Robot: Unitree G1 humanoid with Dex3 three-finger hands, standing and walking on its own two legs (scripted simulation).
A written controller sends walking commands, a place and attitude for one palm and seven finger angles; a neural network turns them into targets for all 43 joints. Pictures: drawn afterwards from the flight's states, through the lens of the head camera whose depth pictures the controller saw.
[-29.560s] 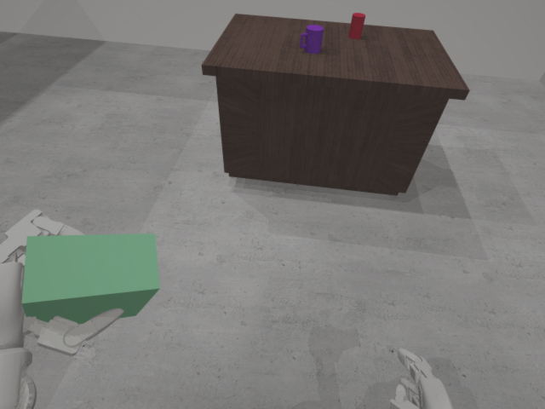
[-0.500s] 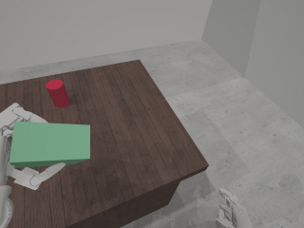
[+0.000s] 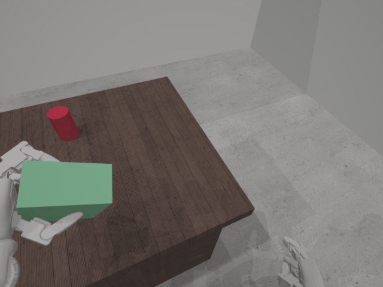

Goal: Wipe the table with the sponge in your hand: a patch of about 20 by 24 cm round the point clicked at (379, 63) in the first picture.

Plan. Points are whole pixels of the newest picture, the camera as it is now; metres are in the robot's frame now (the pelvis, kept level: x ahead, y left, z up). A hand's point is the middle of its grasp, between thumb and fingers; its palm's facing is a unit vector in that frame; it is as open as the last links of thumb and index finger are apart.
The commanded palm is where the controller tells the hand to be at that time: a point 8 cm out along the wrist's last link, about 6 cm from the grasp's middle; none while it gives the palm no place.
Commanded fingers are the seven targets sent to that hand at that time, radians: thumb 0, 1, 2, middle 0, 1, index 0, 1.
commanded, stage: come to a stop and stand still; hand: left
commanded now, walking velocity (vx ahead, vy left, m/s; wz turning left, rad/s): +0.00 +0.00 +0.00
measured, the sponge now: (77, 194) +0.23 +0.21 +0.13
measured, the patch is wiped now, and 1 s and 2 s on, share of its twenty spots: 0.00 0.00 0.00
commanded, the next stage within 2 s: look again from close up in 0.96 s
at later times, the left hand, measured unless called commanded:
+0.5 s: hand (45, 185) +0.23 +0.25 +0.15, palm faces +0.36 -0.85 -0.38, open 10.3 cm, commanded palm +0.17 +0.29 +0.17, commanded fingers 0.00 0.10 1.30 -1.20 -1.60 -1.20 -1.60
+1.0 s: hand (54, 198) +0.21 +0.24 +0.14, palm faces +0.26 -0.88 -0.40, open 10.3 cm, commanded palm +0.16 +0.29 +0.17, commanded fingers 0.00 0.10 1.30 -1.20 -1.60 -1.20 -1.60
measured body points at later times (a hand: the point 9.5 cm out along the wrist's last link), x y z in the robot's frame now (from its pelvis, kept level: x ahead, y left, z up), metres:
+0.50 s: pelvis +0.02 +0.01 +0.00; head +0.03 +0.03 +0.45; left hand +0.20 +0.30 +0.17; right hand +0.20 -0.21 -0.07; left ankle +0.02 +0.10 -0.74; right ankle +0.02 -0.13 -0.74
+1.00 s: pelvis +0.00 +0.01 +0.00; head +0.02 +0.03 +0.45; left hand +0.19 +0.28 +0.16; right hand +0.16 -0.21 -0.08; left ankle +0.02 +0.10 -0.74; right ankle +0.02 -0.13 -0.74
